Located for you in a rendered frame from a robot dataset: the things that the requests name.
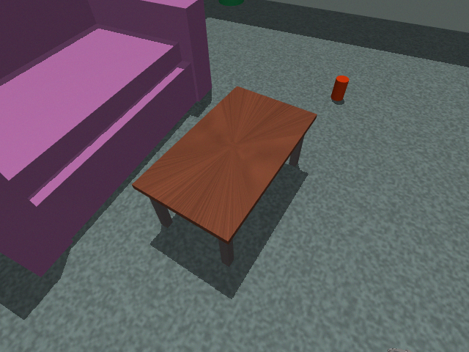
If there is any can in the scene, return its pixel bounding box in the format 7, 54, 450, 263
331, 76, 349, 101

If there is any coffee table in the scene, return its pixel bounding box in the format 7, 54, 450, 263
132, 86, 317, 266

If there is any sofa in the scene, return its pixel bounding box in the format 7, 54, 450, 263
0, 0, 212, 277

